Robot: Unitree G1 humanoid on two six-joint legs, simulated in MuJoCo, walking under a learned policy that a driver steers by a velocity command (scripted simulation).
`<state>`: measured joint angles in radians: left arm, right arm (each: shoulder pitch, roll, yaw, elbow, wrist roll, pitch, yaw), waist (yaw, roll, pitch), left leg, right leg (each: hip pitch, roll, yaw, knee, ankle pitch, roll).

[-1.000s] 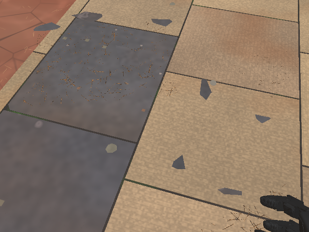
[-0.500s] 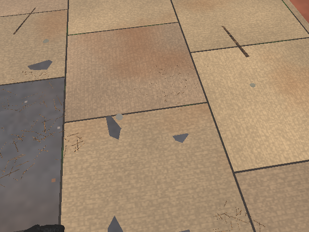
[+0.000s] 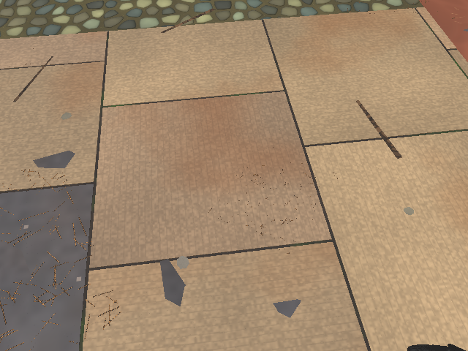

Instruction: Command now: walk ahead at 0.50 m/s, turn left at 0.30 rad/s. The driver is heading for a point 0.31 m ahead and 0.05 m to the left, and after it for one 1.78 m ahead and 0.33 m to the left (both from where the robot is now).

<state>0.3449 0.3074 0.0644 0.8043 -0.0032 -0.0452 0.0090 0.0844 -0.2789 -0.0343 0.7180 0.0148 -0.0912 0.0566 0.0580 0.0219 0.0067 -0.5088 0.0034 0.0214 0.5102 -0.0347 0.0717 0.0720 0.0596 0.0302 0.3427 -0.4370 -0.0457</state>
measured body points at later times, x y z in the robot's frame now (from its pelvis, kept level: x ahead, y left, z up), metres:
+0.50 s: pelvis +0.30 +0.02 +0.00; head +0.32 +0.03 +0.45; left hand +0.47 +0.31 -0.05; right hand +0.38 -0.27 -0.11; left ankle +0.14 +0.10 -0.72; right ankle +0.45 -0.07 -0.73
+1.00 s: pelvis +0.53 +0.13 +0.00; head +0.56 +0.15 +0.45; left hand +0.39 +0.38 -0.13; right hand +0.85 +0.02 -0.06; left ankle +0.58 +0.28 -0.73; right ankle +0.45 -0.06 -0.71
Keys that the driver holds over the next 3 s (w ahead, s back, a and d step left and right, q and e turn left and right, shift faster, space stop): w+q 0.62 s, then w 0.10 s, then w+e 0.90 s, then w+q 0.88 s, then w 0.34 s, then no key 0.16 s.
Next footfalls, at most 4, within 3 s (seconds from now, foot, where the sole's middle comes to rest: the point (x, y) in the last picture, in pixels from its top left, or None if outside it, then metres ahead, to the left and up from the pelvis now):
0.50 right None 0.48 -0.05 -0.76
0.98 left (158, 298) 0.62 0.29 -0.76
1.48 right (234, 210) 0.95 0.09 -0.76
2.02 left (183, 140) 1.26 0.31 -0.76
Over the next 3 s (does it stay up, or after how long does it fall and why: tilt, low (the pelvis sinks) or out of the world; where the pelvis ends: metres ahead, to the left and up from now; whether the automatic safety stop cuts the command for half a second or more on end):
stays up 1.62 0.35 0.00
